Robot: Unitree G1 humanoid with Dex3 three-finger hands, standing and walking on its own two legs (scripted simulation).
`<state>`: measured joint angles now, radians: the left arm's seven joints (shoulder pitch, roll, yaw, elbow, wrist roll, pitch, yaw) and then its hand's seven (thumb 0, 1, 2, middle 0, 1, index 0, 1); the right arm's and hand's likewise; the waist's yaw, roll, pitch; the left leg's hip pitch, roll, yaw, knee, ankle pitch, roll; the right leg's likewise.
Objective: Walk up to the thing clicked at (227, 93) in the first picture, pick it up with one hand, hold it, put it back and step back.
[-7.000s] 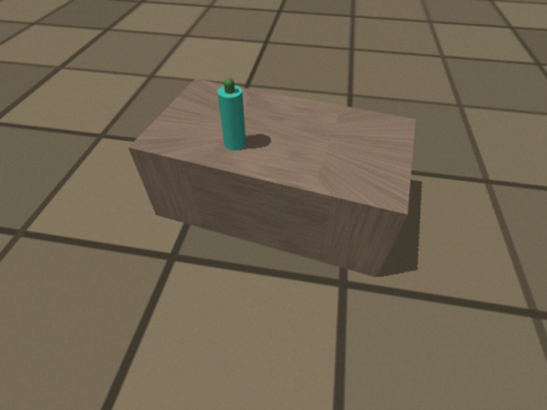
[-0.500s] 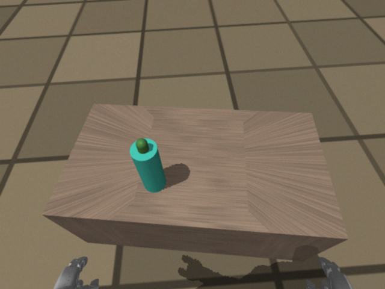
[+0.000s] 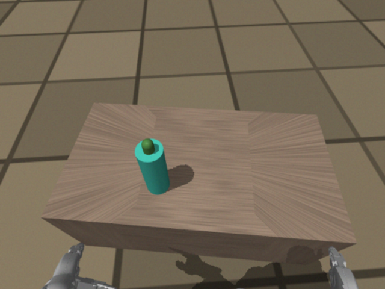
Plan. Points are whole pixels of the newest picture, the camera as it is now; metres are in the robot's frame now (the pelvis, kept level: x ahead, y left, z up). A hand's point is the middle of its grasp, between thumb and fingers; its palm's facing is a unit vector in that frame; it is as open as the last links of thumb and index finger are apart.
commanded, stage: go down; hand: left
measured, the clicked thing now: (153, 165) +0.49 +0.16 -0.20
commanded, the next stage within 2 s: none
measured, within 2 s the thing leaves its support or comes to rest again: neither
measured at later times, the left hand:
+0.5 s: hand (89, 271) +0.16 +0.24 -0.10, palm faces +0.08 -0.95 -0.30, open 17.5 cm
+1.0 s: hand (68, 236) +0.22 +0.29 -0.05, palm faces +0.20 -0.94 -0.28, open 17.5 cm
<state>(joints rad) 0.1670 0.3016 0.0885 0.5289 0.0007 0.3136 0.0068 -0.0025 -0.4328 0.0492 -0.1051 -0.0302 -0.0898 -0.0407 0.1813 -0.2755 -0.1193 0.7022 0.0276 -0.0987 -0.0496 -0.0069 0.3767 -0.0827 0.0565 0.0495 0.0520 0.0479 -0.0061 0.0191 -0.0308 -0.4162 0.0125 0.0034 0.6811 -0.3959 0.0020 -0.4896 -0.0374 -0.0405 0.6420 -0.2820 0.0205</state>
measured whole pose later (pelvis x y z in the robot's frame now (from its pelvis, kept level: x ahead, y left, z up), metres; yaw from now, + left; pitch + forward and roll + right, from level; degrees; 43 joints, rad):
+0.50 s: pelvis +0.01 +0.01 -0.01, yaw +1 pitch +8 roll -1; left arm 0.28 0.31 0.12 0.30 -0.02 0.41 -0.03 -0.01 -0.59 0.03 -0.11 -0.05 -0.10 -0.06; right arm 0.27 -0.25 -0.11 0.53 0.03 -0.11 -0.04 -0.01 0.52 -0.04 0.06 0.05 0.05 0.05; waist -0.01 0.03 -0.08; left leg -0.45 0.01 -0.01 0.75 -0.44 0.01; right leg -0.51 -0.04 -0.05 0.69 -0.33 0.03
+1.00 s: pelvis +0.00 -0.01 -0.01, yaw +2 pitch +7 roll -1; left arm 0.10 0.44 0.28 0.34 -0.07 0.32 -0.14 -0.01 -0.58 0.07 -0.09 -0.05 -0.07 -0.06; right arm 0.37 -0.21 -0.01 0.33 0.04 -0.16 -0.09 -0.01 0.54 -0.04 0.06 0.05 0.05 0.05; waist -0.02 0.00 -0.10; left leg -0.49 0.01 -0.04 0.82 -0.46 -0.01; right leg -0.54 -0.04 -0.08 0.77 -0.35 0.01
